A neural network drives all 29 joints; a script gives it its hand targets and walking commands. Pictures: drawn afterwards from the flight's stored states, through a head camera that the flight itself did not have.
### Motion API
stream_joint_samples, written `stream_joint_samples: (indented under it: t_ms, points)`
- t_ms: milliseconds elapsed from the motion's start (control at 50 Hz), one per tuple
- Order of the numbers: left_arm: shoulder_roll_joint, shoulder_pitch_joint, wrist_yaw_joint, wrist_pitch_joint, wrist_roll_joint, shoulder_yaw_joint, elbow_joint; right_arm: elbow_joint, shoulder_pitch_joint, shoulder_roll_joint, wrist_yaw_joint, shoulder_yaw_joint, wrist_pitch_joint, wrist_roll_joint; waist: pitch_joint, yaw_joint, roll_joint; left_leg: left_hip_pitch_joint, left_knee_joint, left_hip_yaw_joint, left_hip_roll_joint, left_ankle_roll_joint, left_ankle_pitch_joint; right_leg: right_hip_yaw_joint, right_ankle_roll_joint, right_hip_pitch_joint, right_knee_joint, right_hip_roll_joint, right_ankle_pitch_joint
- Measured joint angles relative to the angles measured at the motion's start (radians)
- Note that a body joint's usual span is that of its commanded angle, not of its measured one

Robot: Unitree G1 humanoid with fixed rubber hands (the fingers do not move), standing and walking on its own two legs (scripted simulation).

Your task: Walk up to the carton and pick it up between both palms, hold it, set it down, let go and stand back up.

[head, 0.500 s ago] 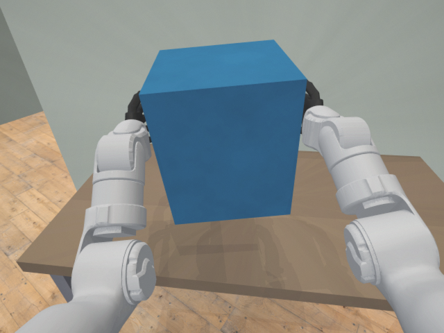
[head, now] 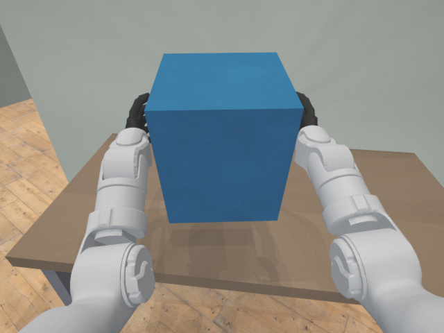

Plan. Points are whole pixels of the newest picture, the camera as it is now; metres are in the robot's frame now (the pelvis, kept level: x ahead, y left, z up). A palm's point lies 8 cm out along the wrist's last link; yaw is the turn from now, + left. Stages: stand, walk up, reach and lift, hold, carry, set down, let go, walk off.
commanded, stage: set down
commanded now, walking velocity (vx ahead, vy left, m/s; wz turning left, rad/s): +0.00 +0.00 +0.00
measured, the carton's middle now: (221, 139) +0.40 -0.02 +0.21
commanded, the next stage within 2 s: none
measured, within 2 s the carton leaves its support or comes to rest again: neither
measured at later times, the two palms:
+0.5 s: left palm (149, 147) +0.41 +0.11 +0.20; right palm (306, 153) +0.37 -0.19 +0.19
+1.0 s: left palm (155, 162) +0.40 +0.11 +0.17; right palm (308, 169) +0.36 -0.19 +0.16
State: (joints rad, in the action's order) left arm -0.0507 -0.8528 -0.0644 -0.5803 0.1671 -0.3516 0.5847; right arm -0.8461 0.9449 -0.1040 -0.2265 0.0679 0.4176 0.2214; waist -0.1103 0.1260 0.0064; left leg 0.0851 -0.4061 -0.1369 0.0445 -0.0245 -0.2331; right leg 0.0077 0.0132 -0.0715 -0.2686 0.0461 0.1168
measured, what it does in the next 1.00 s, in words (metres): stands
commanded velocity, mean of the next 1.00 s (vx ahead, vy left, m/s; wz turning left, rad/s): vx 0.00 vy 0.00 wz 0.00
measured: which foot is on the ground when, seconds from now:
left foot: down 0.00-1.00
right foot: down 0.00-1.00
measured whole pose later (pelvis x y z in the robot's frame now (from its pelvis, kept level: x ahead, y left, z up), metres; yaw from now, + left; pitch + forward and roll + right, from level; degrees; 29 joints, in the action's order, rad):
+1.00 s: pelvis +0.01 +0.01 +0.00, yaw -1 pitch -4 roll -2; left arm 0.02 -0.66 -0.13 -0.46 0.15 -0.24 0.49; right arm -0.74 0.71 -0.09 -0.17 0.07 0.26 0.18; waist -0.06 0.15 0.02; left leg 0.09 -0.42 -0.12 0.05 -0.04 -0.25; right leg 0.01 0.00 -0.08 -0.26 0.04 0.12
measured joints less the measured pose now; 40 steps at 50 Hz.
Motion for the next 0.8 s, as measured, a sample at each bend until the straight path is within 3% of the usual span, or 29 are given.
stream_joint_samples:
  t_ms: [180,340,800]
  points:
    - [0.008,0.084,-0.030,0.028,-0.034,0.075,-0.092,0.092,-0.106,-0.006,-0.001,-0.041,-0.062,0.034,0.035,0.000,-0.007,-0.007,-0.006,-0.004,0.002,-0.005,-0.008,0.007,-0.004,0.018,0.014,-0.003,0.000]
    - [0.023,0.101,-0.056,0.042,-0.030,0.098,-0.080,0.067,-0.118,-0.011,0.030,-0.022,-0.083,0.016,0.027,0.013,-0.001,-0.007,-0.005,0.002,0.008,-0.014,-0.015,0.004,-0.012,0.016,0.011,-0.009,0.010]
    - [0.076,0.186,-0.066,0.074,-0.014,0.095,-0.143,0.128,-0.216,-0.019,0.043,-0.052,-0.122,0.012,0.064,0.017,0.019,-0.012,-0.020,0.028,-0.001,-0.021,-0.035,-0.013,-0.017,0.019,0.008,-0.002,0.014]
